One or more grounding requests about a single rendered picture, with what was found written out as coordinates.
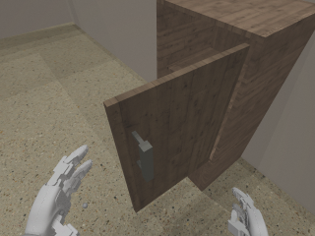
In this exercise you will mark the left robot hand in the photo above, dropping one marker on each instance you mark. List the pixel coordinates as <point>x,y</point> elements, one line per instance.
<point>55,195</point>

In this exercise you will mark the handle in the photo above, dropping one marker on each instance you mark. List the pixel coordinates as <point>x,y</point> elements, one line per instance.
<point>146,161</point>

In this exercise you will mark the right robot hand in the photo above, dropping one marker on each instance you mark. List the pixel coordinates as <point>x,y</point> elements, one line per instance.
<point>251,221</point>

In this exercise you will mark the cupboard door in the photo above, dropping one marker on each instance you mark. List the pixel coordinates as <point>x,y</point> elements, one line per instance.
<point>180,115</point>

